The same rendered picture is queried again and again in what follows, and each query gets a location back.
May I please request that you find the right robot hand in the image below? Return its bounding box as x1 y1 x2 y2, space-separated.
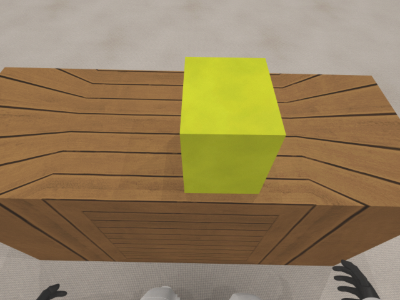
332 259 380 300

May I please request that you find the pedestal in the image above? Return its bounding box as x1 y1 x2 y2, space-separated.
0 67 400 266

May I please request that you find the left robot hand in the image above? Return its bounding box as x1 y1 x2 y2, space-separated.
36 284 67 300

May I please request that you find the carton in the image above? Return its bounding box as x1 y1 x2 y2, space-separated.
180 57 286 194

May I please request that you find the left robot thigh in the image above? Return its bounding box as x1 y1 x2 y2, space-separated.
140 287 180 300

